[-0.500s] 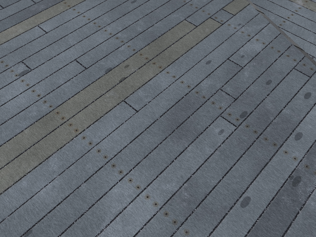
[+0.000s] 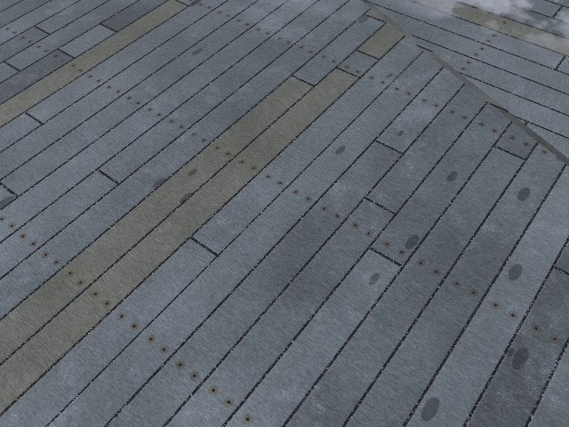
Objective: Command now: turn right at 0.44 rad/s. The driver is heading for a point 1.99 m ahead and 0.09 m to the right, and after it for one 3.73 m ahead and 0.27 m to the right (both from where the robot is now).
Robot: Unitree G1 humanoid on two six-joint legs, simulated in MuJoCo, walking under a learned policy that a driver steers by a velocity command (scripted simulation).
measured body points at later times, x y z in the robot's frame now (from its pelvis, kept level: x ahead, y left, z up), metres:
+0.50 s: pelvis +0.07 +0.02 +0.02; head +0.09 +0.04 +0.47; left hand +0.27 +0.25 -0.10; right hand +0.04 -0.26 -0.10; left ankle +0.02 +0.13 -0.74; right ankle +0.15 -0.16 -0.69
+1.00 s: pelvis +0.28 -0.07 +0.01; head +0.31 -0.08 +0.46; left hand +0.33 +0.21 -0.11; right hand +0.44 -0.34 -0.09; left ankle +0.49 +0.08 -0.68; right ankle +0.19 -0.15 -0.74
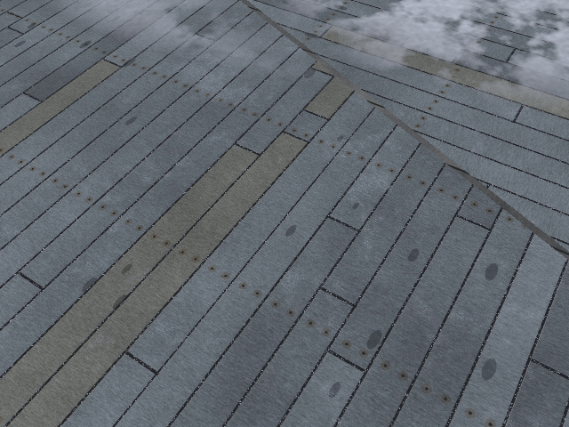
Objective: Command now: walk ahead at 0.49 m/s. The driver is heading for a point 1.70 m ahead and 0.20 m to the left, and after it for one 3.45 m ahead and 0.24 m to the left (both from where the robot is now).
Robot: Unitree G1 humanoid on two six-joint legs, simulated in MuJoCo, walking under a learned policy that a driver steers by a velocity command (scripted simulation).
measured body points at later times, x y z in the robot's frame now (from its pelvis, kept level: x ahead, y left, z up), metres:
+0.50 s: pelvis +0.28 +0.05 +0.00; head +0.31 +0.06 +0.45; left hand +0.46 +0.31 -0.10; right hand +0.32 -0.23 -0.12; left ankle +0.25 +0.14 -0.75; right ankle +0.44 -0.13 -0.68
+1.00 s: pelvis +0.56 -0.02 +0.00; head +0.58 -0.03 +0.45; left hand +0.60 +0.26 -0.12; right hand +0.72 -0.29 -0.11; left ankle +0.67 +0.16 -0.67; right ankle +0.54 -0.10 -0.75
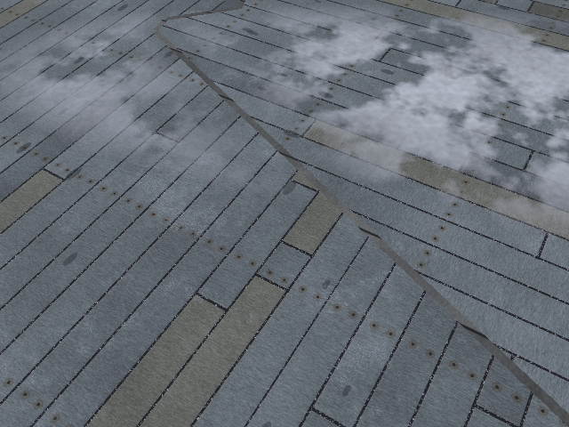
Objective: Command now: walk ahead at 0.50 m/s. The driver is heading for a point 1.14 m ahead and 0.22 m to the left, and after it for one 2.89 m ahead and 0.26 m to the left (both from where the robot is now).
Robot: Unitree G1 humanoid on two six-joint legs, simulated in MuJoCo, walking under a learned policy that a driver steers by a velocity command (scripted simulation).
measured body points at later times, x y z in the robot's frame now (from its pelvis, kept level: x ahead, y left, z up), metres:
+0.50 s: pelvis +0.28 +0.07 +0.00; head +0.30 +0.08 +0.45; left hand +0.40 +0.35 -0.12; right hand +0.33 -0.21 -0.12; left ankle +0.28 +0.15 -0.75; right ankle +0.34 -0.10 -0.67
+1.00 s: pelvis +0.55 +0.00 +0.00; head +0.58 +0.00 +0.44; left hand +0.60 +0.29 -0.12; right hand +0.67 -0.27 -0.13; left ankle +0.54 +0.16 -0.66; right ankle +0.58 -0.09 -0.75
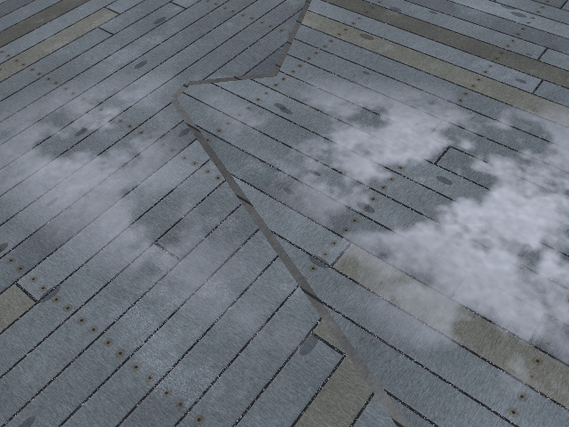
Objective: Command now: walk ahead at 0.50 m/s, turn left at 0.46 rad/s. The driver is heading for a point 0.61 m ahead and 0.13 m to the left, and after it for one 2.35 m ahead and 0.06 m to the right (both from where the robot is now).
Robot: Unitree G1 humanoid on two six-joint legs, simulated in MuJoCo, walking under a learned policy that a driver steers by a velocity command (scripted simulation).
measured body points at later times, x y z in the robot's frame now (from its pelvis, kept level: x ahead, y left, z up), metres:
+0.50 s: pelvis +0.26 +0.09 -0.01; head +0.29 +0.11 +0.44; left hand +0.32 +0.39 -0.12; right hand +0.43 -0.15 -0.11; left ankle +0.28 +0.16 -0.74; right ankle +0.28 -0.09 -0.66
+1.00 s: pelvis +0.53 +0.11 -0.02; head +0.58 +0.11 +0.43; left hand +0.62 +0.41 -0.12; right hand +0.70 -0.14 -0.13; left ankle +0.43 +0.22 -0.65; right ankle +0.64 +0.06 -0.74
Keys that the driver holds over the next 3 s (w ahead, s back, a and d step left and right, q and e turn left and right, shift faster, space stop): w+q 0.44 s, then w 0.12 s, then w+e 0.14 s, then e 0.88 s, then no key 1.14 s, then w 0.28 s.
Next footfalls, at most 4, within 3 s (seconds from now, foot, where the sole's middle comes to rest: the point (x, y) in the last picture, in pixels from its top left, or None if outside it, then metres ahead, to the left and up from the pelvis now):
0.32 left None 0.32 0.17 -0.78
0.84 right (286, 348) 0.68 0.07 -0.78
1.32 left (198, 346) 0.68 0.29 -0.78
1.72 right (303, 369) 0.62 0.02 -0.78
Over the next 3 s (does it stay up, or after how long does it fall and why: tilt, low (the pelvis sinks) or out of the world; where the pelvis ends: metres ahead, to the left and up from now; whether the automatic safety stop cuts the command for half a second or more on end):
stays up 0.66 0.12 -0.02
